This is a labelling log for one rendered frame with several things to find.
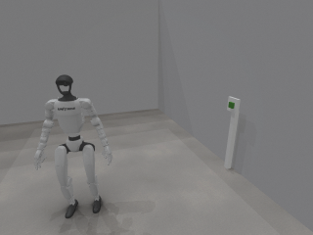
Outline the robot left forearm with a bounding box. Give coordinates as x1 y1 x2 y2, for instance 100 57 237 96
96 118 109 147

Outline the robot torso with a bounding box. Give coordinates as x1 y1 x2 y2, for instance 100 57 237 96
54 96 85 153

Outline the robot right foot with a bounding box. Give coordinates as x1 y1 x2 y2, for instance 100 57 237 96
65 199 78 218

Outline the robot right forearm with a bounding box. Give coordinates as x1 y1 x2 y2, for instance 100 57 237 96
37 121 51 150

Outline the robot right hand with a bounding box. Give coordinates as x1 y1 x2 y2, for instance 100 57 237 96
33 149 47 170

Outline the left robot upper arm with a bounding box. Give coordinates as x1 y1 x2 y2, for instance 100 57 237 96
79 98 99 126

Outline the right robot upper arm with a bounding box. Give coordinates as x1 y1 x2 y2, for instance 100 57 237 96
43 99 57 129

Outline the button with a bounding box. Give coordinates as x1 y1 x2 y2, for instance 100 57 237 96
228 102 235 109

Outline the panel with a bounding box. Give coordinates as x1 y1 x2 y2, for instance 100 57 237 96
224 96 241 169

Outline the robot left hand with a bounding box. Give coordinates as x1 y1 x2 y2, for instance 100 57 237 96
102 145 112 165

